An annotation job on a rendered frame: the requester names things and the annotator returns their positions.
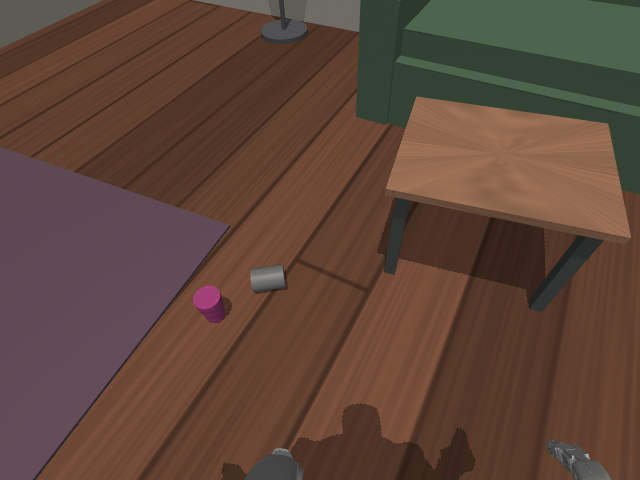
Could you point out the coffee table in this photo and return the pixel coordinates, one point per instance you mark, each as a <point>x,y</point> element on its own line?
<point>541,170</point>

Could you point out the floor lamp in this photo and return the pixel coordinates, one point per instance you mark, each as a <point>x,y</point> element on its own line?
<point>284,31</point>

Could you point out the sofa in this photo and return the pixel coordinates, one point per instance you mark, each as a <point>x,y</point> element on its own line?
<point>576,59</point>

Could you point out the right robot hand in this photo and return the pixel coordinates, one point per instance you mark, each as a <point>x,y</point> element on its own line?
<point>576,461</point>

